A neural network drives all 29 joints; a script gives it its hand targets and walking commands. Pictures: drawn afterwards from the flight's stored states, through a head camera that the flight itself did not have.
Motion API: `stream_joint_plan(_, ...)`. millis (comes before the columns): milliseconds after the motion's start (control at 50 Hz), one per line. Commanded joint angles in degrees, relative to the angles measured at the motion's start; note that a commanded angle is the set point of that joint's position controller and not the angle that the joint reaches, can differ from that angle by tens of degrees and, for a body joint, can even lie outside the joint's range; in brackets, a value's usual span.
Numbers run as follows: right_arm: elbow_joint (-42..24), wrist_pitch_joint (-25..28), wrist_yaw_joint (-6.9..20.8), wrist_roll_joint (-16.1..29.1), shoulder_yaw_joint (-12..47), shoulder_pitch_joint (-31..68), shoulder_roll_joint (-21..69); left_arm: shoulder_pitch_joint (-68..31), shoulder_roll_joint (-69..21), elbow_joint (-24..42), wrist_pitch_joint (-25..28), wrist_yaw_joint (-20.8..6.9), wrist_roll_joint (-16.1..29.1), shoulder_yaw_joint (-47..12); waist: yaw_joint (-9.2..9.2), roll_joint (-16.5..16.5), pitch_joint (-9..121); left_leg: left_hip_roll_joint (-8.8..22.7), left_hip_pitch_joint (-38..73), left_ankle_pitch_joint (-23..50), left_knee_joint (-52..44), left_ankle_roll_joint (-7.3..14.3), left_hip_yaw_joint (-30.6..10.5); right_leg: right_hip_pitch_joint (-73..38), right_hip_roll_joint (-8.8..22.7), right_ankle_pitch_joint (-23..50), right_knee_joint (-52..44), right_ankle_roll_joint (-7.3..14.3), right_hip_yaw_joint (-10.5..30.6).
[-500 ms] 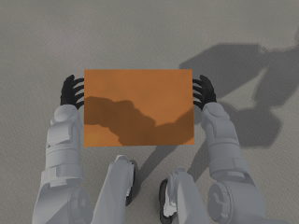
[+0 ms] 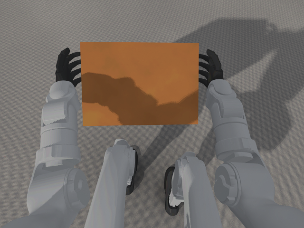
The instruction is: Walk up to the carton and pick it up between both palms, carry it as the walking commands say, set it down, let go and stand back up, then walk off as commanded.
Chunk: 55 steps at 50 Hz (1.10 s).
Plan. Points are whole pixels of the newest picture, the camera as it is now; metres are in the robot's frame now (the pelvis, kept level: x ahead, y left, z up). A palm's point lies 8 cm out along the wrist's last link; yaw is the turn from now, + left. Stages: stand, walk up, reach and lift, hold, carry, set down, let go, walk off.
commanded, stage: set down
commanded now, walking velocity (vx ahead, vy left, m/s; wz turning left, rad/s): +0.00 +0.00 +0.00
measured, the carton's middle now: (141, 87) +0.48 +0.09 -0.17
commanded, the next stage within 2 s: none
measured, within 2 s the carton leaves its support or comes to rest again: rests again in 1.48 s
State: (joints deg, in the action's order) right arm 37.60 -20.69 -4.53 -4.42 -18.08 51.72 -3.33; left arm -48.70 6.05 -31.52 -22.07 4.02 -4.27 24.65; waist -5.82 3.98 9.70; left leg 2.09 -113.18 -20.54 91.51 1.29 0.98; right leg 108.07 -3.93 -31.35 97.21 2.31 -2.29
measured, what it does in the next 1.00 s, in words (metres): lowers itself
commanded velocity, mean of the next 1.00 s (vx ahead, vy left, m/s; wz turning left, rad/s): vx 0.00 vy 0.00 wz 0.00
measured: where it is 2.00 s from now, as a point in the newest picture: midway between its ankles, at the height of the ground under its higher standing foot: (149, 189)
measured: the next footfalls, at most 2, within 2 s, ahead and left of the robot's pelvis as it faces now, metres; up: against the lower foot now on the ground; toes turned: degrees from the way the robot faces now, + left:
none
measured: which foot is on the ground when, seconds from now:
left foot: down 0.00-1.00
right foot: down 0.00-1.00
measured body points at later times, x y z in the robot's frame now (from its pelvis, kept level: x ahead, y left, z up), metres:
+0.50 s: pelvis -0.04 +0.00 -0.07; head +0.32 +0.06 +0.18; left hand +0.46 +0.28 -0.21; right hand +0.52 -0.08 -0.21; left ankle +0.14 +0.12 -0.49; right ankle +0.08 -0.09 -0.49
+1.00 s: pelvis -0.03 +0.01 -0.12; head +0.33 +0.06 +0.13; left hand +0.49 +0.29 -0.26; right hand +0.54 -0.08 -0.27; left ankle +0.14 +0.12 -0.49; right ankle +0.08 -0.09 -0.49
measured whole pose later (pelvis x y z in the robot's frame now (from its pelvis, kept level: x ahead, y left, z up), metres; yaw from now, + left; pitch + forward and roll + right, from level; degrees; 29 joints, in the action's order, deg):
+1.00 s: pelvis -0.03 +0.01 -0.12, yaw +0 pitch +28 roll -1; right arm 45.1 -18.7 -8.1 4.9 -11.3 79.5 -15.6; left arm -77.8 20.1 -41.7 -18.4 7.9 5.0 17.0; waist -6.8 4.0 -30.2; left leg 2.9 -121.3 -22.0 115.2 3.2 1.8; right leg 115.1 -3.7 -35.1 122.1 1.5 -2.9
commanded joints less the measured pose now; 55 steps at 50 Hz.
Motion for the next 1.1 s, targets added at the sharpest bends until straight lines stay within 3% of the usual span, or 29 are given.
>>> stream_joint_plan(0,-10.9,3.6,16.0,9.5,31.7,45.4,52.7,-43.0,-48.3,6.6,1.0,-20.4,10.3,-32.8,-4.43,-0.9,71.5,-8.4,49.5,13.8,-4.5,-1.6,1.4,-20.5,-6.8,9.9,-11.9,-1.6,1.2)
stream_joint_plan(200,-12.9,2.9,15.5,11.2,32.9,53.5,51.9,-50.5,-46.3,8.3,1.0,-20.7,11.2,-33.2,-5.33,-0.3,81.4,-8.3,47.2,10.2,0.4,-1.2,2.0,-19.9,-6.4,7.3,-6.7,-1.7,1.0)
stream_joint_plan(320,-22.3,1.8,14.4,15.5,39.6,63.5,47.2,-60.3,-40.1,19.5,0.6,-19.0,13.2,-36.1,-8.24,0.9,111.6,-8.3,59.2,12.4,5.3,-1.6,3.1,-32.3,-5.4,10.5,-0.9,-1.8,1.7)
stream_joint_plan(340,-23.2,1.5,13.9,16.0,40.3,63.9,45.4,-60.7,-38.9,19.7,0.4,-18.4,13.0,-36.2,-8.51,1.4,117.0,-8.1,61.8,14.1,6.8,-1.8,3.6,-35.2,-5.4,11.8,0.1,-1.8,1.5)
stream_joint_plan(360,-19.9,0.9,13.6,15.8,40.3,61.9,44.8,-58.5,-38.4,14.8,-0.3,-18.3,12.2,-35.8,-8.03,1.9,114.6,-7.6,61.6,13.3,7.6,-1.8,4.0,-34.7,-5.1,10.6,0.2,-1.9,1.4)
stream_joint_plan(380,-26.1,1.1,12.7,16.6,40.8,63.5,44.9,-57.8,-38.6,16.7,-0.5,-18.4,13.1,-38.3,-5.69,1.4,113.4,-7.3,62.4,22.7,9.5,-2.0,4.4,-37.2,-5.4,18.5,2.0,-2.3,0.7)
stream_joint_plan(400,-31.1,1.1,12.0,18.2,41.5,65.0,44.3,-61.5,-37.2,24.0,-0.2,-18.1,14.9,-39.7,-5.54,-0.1,117.5,-7.4,64.9,27.1,10.6,-2.0,4.5,-39.4,-5.8,21.2,2.7,-2.4,1.1)
stream_joint_plan(440,-32.3,0.1,11.3,19.0,41.5,65.4,41.3,-65.7,-35.5,28.1,-1.1,-16.5,17.0,-41.9,-4.93,-4.2,118.1,-7.3,70.7,26.8,10.2,-2.1,3.4,-36.9,-6.0,18.2,3.3,-1.7,1.1)
stream_joint_plan(480,-31.2,-0.5,11.0,19.8,42.0,66.5,39.3,-66.2,-34.7,28.9,-1.6,-14.6,17.8,-42.6,-5.06,-6.1,115.0,-6.9,73.4,24.1,10.1,-2.4,2.1,-33.3,-5.3,14.1,3.3,-1.3,1.5)
stream_joint_plan(640,-12.7,3.4,12.1,16.0,33.0,70.4,37.9,-66.9,-36.5,7.8,2.2,-13.4,15.1,-36.0,-4.98,-3.8,85.9,-6.3,56.7,8.7,10.5,-1.3,-0.5,-16.8,-4.8,2.4,5.2,-0.4,1.8)
stream_joint_plan(720,-2.6,4.3,13.4,13.4,27.5,68.3,38.3,-67.6,-36.8,0.6,3.9,-14.6,14.0,-33.2,-3.83,-4.1,74.8,-5.9,51.1,5.2,11.0,-1.0,-0.8,-11.0,-4.8,-0.2,6.0,-0.2,1.1)
stream_joint_plan(760,-0.9,4.7,14.1,13.3,27.1,67.8,39.3,-67.7,-37.5,-0.6,4.5,-15.0,14.2,-32.9,-3.82,-4.1,74.3,-5.7,51.3,6.4,11.8,-0.8,-0.9,-10.4,-4.8,0.5,6.9,-0.1,0.8)
stream_joint_plan(820,-1.7,5.2,14.5,14.1,27.8,68.5,40.1,-68.2,-37.6,-0.4,5.0,-15.2,15.2,-32.9,-4.14,-3.8,76.7,-5.7,53.2,11.0,13.5,-0.7,-0.6,-11.2,-5.1,3.4,8.6,0.0,0.3)
stream_joint_plan(1000,-15.6,7.3,11.6,19.6,34.4,76.3,36.5,-71.3,-33.8,5.8,6.8,-13.1,19.7,-36.0,-5.72,-2.7,87.5,-5.8,57.7,23.9,19.6,-0.5,-0.7,-16.2,-5.2,10.8,13.7,-0.2,0.5)
stream_joint_plan(1040,-15.3,7.8,10.8,19.8,34.9,77.2,34.9,-71.0,-32.8,5.3,7.3,-12.4,20.4,-35.8,-5.48,-2.8,85.4,-5.8,57.0,23.9,20.2,-0.5,-1.3,-15.3,-5.1,10.1,14.3,-0.1,0.5)
stream_joint_plan(1080,-9.5,7.5,10.6,18.6,33.2,74.8,33.9,-71.5,-31.5,2.4,7.7,-12.4,20.6,-35.8,-4.32,-3.7,78.3,-5.5,53.9,19.7,20.4,-0.6,-1.7,-12.3,-4.9,7.3,14.7,0.2,0.7)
